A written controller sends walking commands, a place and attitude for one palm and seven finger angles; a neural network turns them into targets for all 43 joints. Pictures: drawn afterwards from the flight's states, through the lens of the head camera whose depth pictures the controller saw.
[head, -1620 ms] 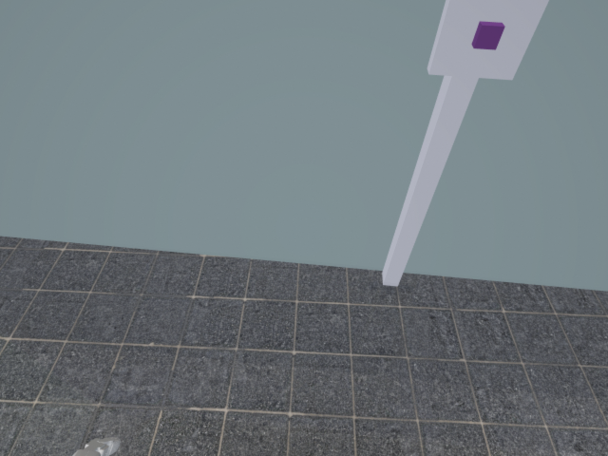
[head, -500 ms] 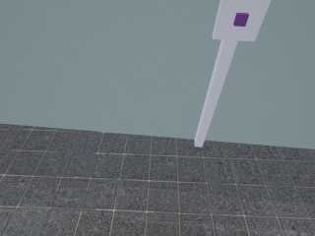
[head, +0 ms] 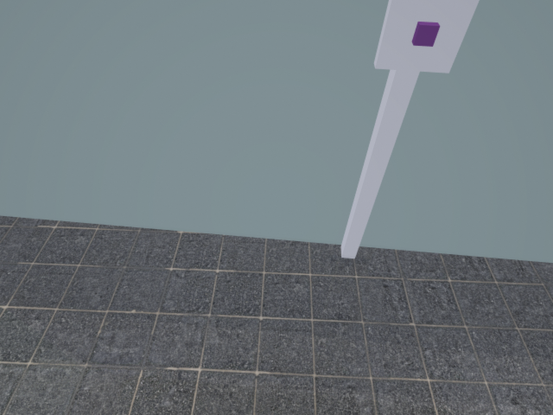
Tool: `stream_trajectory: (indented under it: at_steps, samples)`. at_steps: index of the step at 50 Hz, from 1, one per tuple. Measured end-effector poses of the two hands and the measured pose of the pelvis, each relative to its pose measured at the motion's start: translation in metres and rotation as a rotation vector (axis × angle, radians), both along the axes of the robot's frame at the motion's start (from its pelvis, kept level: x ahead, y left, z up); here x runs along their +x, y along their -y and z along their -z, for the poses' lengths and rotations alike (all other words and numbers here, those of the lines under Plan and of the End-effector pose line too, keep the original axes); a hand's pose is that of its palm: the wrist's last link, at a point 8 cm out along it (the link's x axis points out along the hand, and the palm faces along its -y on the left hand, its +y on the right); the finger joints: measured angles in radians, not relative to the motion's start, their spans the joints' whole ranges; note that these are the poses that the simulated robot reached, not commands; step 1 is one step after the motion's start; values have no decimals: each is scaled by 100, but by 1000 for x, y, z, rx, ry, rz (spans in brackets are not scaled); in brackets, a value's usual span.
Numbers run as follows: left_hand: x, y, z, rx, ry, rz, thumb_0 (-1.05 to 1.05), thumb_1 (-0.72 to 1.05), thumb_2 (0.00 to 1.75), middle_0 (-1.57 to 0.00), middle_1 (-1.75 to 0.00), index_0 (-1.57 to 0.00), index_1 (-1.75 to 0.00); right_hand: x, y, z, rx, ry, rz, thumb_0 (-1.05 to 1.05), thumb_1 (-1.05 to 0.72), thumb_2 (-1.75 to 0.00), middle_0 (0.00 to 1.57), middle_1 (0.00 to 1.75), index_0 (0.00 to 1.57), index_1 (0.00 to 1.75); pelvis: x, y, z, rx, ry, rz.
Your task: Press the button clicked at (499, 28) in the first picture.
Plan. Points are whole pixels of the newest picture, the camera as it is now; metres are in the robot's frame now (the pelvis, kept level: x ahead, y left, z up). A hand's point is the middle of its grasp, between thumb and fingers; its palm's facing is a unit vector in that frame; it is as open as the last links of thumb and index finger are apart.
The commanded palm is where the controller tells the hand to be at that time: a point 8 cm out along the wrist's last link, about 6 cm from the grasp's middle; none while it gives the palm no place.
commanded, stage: walk to a spot facing it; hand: left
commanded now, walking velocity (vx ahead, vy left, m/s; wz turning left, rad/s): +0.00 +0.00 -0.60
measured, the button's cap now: (425, 33) +0.86 -0.28 +0.19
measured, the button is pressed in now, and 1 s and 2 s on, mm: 0 0 0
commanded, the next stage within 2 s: none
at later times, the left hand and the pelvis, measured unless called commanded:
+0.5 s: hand out of the picture +0.04 +0.15 -0.17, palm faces -0.19 -0.95 -0.24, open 7.4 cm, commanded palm none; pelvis -0.03 -0.03 -0.01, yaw -14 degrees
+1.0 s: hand out of the picture +0.14 +0.22 -0.18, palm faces -0.45 -0.87 -0.23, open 7.4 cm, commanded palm none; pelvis -0.04 +0.05 +0.00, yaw -32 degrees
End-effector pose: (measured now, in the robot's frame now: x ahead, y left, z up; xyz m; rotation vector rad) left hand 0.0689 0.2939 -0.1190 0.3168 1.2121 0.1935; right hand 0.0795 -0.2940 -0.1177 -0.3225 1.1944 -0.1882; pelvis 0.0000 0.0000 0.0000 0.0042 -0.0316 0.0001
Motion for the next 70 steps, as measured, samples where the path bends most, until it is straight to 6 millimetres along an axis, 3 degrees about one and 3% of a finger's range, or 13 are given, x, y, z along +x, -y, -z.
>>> stream_trajectory:
  at_steps: [6, 12, 17, 25, 34, 41, 46, 52, 57, 62, 67, 70]
  samples:
    - [-4, 12, 11, -15, -40, 24, 1, 90, 90, -20, -29, -20, -30, -10, -11, 9, 24, 32, 59, 1, -91, -90, 20, 30, 20, 30, -6, 0, 6, 6, -7, 59]
    - [-10, 39, 26, -53, -79, 74, 1, 90, 90, -20, -29, -20, -30, -42, -22, 31, 89, 29, 139, 1, -91, -90, 20, 30, 20, 30, -17, 7, 19, 34, -3, 134]
    - [-15, 68, 32, -61, -66, 106, 1, 90, 90, -20, -29, -20, -30, -69, -15, 57, 139, -5, 201, 1, -91, -90, 20, 30, 20, 30, -24, 22, 32, 25, 1, 177]
    - [-27, 92, 17, -88, -116, 137, 1, 90, 90, -20, -29, -21, -30, -94, -5, 35, 135, -27, 276, 1, -91, -90, 20, 30, 20, 30, -33, 28, 10, 34, -36, 243]
    - [0, 77, 16, -85, -91, 225, 1, 90, 90, -20, -30, -21, -30, -103, -4, 16, 69, 44, 360, 1, -91, -90, 20, 30, 20, 30, -35, 11, 6, 27, -53, 343]
    - [36, 46, 28, -91, -56, 315, 1, 90, 90, -20, -29, -21, -30, -109, -31, 0, 13, 131, 416, 1, -91, -90, 20, 30, 20, 30, -38, -24, 11, 7, -62, 428]
    - [68, 32, 31, -107, -34, 391, 1, 90, 90, -20, -29, -20, -30, -141, -65, -9, -11, 130, 477, 1, -91, -90, 20, 30, 20, 30, -39, -45, 9, -13, -43, 490]
    - [94, 36, 24, -125, -21, 489, 1, 90, 90, -20, -29, -20, -30, -186, -100, -11, 6, 78, 587, 1, -91, -90, 20, 30, 20, 30, -38, -58, 3, -37, -27, 582]
    - [107, 62, 25, -135, -46, 584, 1, 91, 90, -20, -29, -20, -30, -231, -127, -2, 43, 27, 708, 1, -91, -90, 20, 30, 20, 30, -42, -60, 3, -36, -24, 657]
    - [119, 111, 23, -144, -44, 706, 1, 91, 90, -20, -29, -20, -30, -285, -150, 12, 94, -51, 841, 1, -91, -90, 20, 30, 20, 30, -51, -53, 7, -23, -32, 733]
    - [127, 169, 22, -142, 35, 840, 1, 90, 90, -20, -29, -20, -30, -340, -160, 37, 148, -110, 956, 1, -91, -90, 20, 30, 20, 30, -65, -36, 22, 5, -39, 805]
    - [125, 189, 17, -141, 70, 874, 1, 90, 90, -20, -29, -20, -30, -358, -160, 43, 156, -149, 998, 1, -91, -90, 20, 30, 20, 30, -72, -33, 23, -8, -35, 831]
